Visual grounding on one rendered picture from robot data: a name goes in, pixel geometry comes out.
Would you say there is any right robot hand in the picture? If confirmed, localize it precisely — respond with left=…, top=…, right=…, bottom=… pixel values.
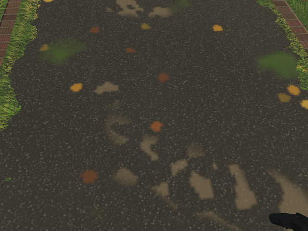
left=269, top=213, right=308, bottom=231

